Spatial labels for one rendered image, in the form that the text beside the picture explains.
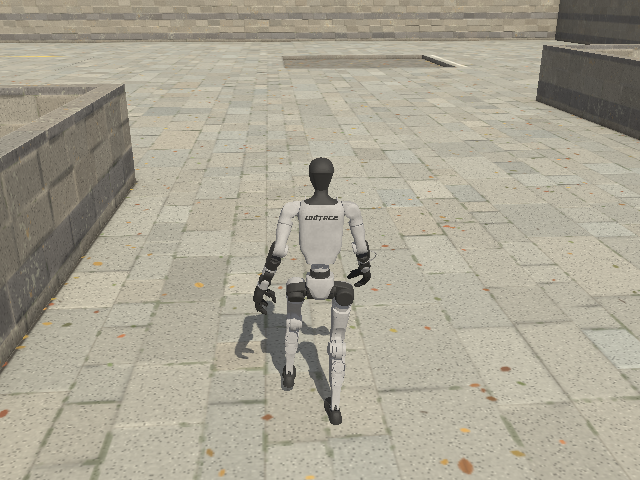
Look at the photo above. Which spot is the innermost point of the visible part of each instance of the left robot thigh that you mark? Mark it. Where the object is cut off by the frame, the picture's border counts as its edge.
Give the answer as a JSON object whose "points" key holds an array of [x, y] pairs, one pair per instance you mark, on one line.
{"points": [[296, 290]]}

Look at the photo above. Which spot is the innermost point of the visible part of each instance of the humanoid robot head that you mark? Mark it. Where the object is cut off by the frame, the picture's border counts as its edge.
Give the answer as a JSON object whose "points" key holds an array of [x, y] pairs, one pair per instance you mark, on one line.
{"points": [[320, 172]]}

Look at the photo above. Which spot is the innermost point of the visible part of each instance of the right robot forearm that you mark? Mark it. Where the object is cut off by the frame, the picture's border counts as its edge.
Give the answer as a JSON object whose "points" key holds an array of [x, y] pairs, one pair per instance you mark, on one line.
{"points": [[364, 260]]}

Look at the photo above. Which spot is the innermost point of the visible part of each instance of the robot left hand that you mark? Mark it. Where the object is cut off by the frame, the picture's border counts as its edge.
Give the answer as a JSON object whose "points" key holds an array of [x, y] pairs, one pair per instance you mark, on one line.
{"points": [[259, 301]]}

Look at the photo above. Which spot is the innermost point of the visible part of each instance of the robot right upper arm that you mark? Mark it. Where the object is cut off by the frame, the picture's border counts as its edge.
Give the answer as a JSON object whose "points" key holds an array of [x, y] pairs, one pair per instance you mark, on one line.
{"points": [[352, 211]]}

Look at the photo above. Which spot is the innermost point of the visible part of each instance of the robot right hand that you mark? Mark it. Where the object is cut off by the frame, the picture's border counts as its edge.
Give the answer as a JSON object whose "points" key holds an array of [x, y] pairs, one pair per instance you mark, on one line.
{"points": [[357, 272]]}

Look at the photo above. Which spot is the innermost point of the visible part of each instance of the left robot forearm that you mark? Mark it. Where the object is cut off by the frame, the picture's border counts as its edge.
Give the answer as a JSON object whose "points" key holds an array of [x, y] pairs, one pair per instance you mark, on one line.
{"points": [[269, 270]]}

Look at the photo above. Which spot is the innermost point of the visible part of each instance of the robot left upper arm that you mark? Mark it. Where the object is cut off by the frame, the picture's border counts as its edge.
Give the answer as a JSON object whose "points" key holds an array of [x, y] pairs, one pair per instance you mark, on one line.
{"points": [[289, 211]]}

